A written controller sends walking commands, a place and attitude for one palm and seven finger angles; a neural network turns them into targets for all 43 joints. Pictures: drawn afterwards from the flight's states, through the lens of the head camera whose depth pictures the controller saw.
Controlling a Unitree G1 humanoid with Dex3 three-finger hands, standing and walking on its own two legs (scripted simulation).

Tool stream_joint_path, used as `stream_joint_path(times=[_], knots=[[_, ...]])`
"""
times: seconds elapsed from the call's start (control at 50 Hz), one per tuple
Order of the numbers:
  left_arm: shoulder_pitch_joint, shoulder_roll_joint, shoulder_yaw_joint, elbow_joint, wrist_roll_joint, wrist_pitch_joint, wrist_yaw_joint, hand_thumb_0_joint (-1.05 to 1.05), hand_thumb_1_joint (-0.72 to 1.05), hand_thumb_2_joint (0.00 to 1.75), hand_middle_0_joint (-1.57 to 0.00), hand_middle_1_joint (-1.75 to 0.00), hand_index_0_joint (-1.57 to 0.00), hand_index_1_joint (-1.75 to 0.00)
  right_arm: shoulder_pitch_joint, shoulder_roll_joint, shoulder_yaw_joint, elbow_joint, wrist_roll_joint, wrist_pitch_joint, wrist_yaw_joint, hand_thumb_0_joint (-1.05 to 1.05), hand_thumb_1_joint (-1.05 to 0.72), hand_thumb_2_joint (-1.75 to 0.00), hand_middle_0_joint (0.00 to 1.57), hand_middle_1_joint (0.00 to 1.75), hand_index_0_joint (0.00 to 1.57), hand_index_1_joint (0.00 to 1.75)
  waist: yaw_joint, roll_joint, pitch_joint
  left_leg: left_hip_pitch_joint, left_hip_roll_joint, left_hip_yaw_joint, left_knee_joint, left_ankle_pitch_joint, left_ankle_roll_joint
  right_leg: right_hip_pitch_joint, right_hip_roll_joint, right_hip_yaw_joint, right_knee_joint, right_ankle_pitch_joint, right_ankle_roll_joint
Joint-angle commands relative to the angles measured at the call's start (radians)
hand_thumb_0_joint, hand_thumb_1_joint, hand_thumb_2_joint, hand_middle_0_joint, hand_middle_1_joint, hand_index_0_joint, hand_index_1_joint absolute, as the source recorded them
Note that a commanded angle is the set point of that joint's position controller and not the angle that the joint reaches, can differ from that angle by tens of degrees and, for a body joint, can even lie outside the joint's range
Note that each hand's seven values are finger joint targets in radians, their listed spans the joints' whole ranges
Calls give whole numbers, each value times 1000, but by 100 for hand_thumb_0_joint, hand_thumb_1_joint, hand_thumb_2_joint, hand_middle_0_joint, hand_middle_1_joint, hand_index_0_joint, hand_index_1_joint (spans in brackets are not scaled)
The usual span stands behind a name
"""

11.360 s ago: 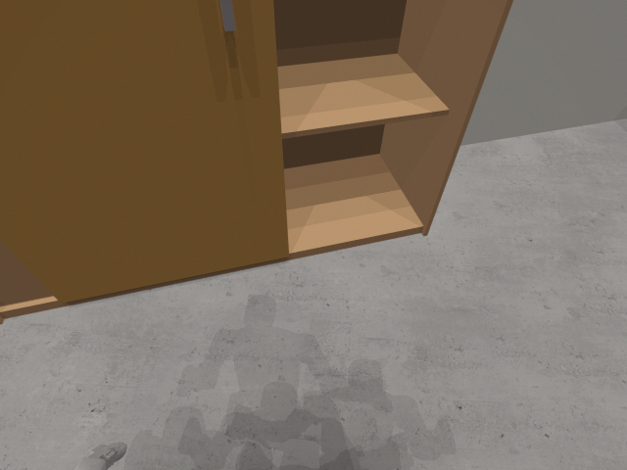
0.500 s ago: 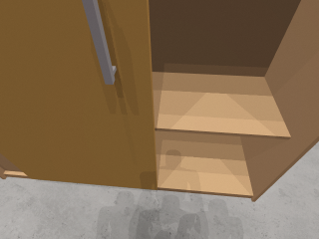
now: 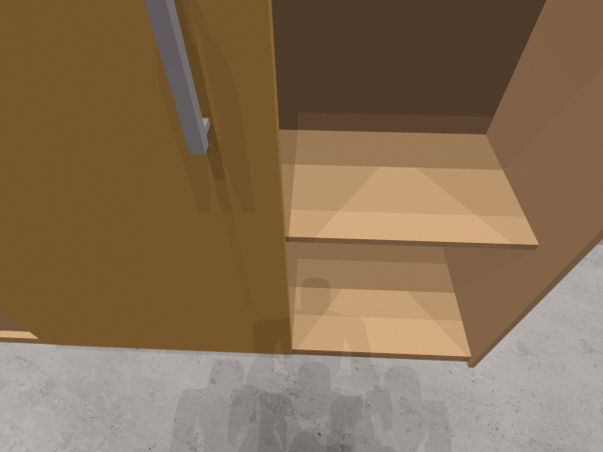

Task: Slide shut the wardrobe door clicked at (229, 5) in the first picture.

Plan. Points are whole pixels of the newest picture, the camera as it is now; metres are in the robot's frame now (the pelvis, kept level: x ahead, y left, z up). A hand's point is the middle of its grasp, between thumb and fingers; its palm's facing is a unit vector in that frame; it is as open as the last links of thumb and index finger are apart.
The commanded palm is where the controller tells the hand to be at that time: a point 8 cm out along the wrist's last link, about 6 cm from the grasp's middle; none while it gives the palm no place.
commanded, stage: come to a stop and stand still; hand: left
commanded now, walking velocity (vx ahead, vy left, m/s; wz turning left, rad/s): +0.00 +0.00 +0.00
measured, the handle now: (180, 53) +0.49 +0.17 +0.28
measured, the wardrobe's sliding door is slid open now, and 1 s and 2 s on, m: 0.59 0.59 0.59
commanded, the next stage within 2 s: look again from close up in 0.48 s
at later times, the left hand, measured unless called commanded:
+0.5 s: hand out of the picture -0.02 +0.21 -0.17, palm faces +0.00 -0.98 -0.19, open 7.3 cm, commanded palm none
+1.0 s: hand out of the picture +0.00 +0.20 -0.17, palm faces +0.01 -0.98 -0.20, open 7.3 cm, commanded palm none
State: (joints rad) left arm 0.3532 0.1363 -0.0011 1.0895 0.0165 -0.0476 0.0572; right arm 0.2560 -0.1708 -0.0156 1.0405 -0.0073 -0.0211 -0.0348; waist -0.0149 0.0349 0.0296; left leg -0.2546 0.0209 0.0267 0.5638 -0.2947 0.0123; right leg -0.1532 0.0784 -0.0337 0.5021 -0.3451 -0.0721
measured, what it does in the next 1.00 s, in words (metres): stands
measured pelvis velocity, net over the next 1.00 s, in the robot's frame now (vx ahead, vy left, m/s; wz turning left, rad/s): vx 0.00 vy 0.03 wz -0.01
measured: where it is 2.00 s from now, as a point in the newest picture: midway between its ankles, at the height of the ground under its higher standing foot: outside the picture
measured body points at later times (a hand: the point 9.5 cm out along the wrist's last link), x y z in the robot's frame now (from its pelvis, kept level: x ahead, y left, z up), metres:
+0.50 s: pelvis +0.00 +0.03 +0.01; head +0.01 +0.04 +0.46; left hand -0.01 +0.26 -0.15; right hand -0.02 -0.19 -0.15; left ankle +0.00 +0.11 -0.73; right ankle -0.05 -0.08 -0.73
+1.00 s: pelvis +0.00 +0.03 +0.01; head +0.01 +0.03 +0.46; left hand +0.00 +0.25 -0.15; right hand +0.02 -0.20 -0.15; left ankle +0.00 +0.11 -0.73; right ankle -0.05 -0.08 -0.73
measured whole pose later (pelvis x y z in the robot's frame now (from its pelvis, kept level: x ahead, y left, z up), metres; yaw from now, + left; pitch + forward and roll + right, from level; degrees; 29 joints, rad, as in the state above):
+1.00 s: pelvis +0.00 +0.03 +0.01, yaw -1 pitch +0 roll +1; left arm 0.30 0.16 -0.02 1.11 0.01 -0.02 0.04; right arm 0.25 -0.16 0.02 1.12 -0.01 -0.03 -0.04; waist 0.01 -0.01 0.02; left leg -0.18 -0.05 0.06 0.43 -0.24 0.06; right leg -0.12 0.00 0.00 0.45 -0.33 -0.02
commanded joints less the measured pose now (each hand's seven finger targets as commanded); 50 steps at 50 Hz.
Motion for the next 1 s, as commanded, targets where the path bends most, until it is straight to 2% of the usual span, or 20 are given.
stream_joint_path(times=[0.0, 0.02, 0.08, 0.12, 0.16, 0.26, 0.32, 0.38, 0.48, 0.54, 0.64, 0.76, 0.8, 0.82, 0.92, 0.98], knots=[[53, 86, 11, -62, -2, 10, 6, 0, 90, 90, -20, -30, -20, -30, 83, -76, 5, -30, -8, -9, -6, 0, -90, -90, 20, 30, 20, 30, 14, 6, -22, 76, 108, -89, -69, 337, 49, -67, -143, 120, -58, 307, 10], [46, 94, 9, -53, -2, 13, 4, 0, 90, 90, -20, -30, -20, -30, 71, -68, 11, -25, -9, -9, -6, 0, -90, -90, 20, 30, 20, 30, 19, 52, 30, 39, 99, -101, -90, 311, 52, -75, -143, 118, -67, 256, 12], [29, 111, 5, -58, -1, 25, -5, 0, 90, 90, -20, -30, -20, -30, 56, -84, 14, -35, -7, -4, 0, 0, -90, -90, 20, 30, 20, 30, 22, -12, 99, -18, 90, -124, -163, 134, 53, -100, -129, 117, -92, 98, 17], [22, 117, 3, -58, 0, 27, -8, 0, 90, 90, -20, -30, -20, -30, 58, -85, 15, -31, -10, -4, 3, 0, -90, -90, 20, 30, 20, 30, 23, -17, 120, -35, 82, -129, -192, 77, 52, -105, -132, 118, -104, 60, 14], [25, 124, 3, -63, -1, 30, -12, 0, 90, 90, -20, -30, -20, -30, 52, -96, 15, -31, -11, -4, 5, 0, -90, -90, 20, 30, 20, 30, 24, -4, 112, -30, 80, -136, -220, 12, 51, -114, -132, 124, -107, 24, 15], [21, 132, 4, -70, 0, 33, -16, 0, 90, 90, -20, -30, -20, -30, 58, -112, 16, -26, -11, -10, 6, 0, -90, -90, 20, 30, 20, 30, 28, -16, 70, -29, 86, -153, -260, -32, 57, -85, -137, 112, -90, 33, 22], [23, 131, 3, -65, -1, 28, -17, 0, 90, 90, -20, -30, -20, -30, 68, -105, 18, -17, -8, -15, 5, 0, -90, -90, 20, 30, 20, 30, 28, -48, 23, 7, 85, -141, -238, 53, 61, -56, -146, 105, -94, 81, 26], [29, 128, 2, -53, -4, 26, -15, 0, 90, 90, -20, -30, -20, -30, 78, -105, 20, 2, -6, -22, 2, 0, -90, -90, 20, 30, 20, 30, 24, -18, -15, 62, 84, -127, -217, 170, 58, -53, -153, 111, -87, 139, 29], [41, 122, -1, -25, -7, 24, -12, 0, 90, 90, -20, -30, -20, -30, 87, -97, 22, 31, -2, -25, -2, 0, -90, -90, 20, 30, 20, 30, 24, -15, -18, 101, 83, -111, -189, 298, 57, -47, -161, 110, -88, 205, 35], [40, 119, -3, -13, -6, 26, -10, 0, 90, 90, -20, -30, -20, -30, 90, -92, 23, 43, 0, -22, -3, 0, -90, -90, 20, 30, 20, 30, 24, -33, 19, 79, 82, -111, -194, 289, 56, -49, -163, 108, -94, 202, 35], [52, 115, -5, 0, -7, 26, -8, 0, 90, 90, -20, -30, -20, -30, 85, -90, 21, 55, 0, -21, -5, 0, -90, -90, 20, 30, 20, 30, 24, -25, 17, 98, 80, -105, -191, 308, 55, -51, -167, 112, -99, 219, 37], [46, 121, 0, 4, -5, 23, -5, 0, 90, 90, -20, -30, -20, -30, 78, -96, 16, 59, 1, -24, -8, 0, -90, -90, 20, 30, 20, 30, 20, -29, -8, 131, 82, -99, -183, 392, 51, -39, -172, 113, -90, 283, 37], [40, 122, 0, 4, -6, 23, -6, 0, 90, 90, -20, -30, -20, -30, 74, -99, 16, 60, 0, -24, -9, 0, -90, -90, 20, 30, 20, 30, 20, -32, -6, 136, 83, -100, -186, 392, 50, -37, -172, 111, -93, 279, 38], [37, 120, -1, 3, -4, 24, -5, 0, 90, 90, -20, -30, -20, -30, 70, -94, 16, 61, 1, -21, -8, 0, -90, -90, 20, 30, 20, 30, 22, -36, 17, 116, 83, -102, -186, 374, 52, -38, -171, 107, -99, 267, 38], [33, 124, 0, 2, -4, 24, -6, 0, 90, 90, -20, -30, -20, -30, 57, -97, 16, 61, 1, -20, -7, 0, -90, -90, 20, 30, 20, 30, 23, -49, 22, 115, 80, -104, -194, 348, 50, -36, -175, 112, -111, 271, 37], [27, 134, 2, -2, -4, 23, -8, 0, 90, 90, -20, -30, -20, -30, 50, -108, 15, 59, -1, -20, -6, 0, -90, -90, 20, 30, 20, 30, 22, -33, 10, 130, 80, -104, -204, 337, 47, -39, -178, 120, -116, 269, 35]])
